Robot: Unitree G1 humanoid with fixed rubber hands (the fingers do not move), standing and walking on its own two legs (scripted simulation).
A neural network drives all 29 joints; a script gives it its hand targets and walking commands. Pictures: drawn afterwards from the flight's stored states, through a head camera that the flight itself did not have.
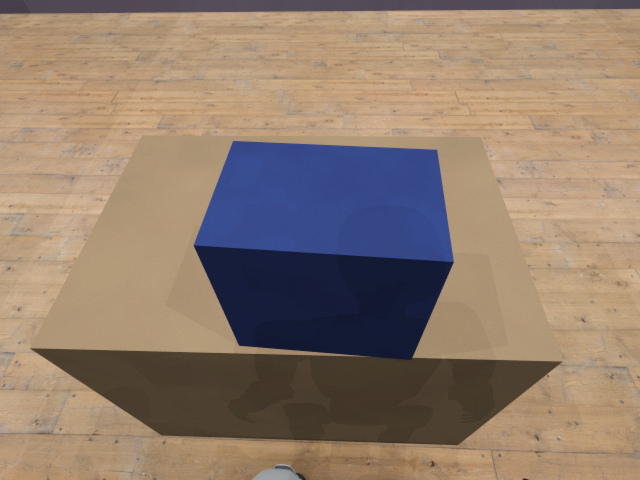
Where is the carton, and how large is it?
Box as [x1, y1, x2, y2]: [194, 141, 453, 359]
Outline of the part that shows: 233,141 195,240 194,246 239,345 411,359 453,262 436,150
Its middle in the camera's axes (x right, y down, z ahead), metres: +0.01 +0.03 +0.57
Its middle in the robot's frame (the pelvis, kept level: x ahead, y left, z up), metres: +0.42 +0.01 +0.01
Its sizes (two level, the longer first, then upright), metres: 0.277 0.183 0.267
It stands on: a pedestal, 0.63 m high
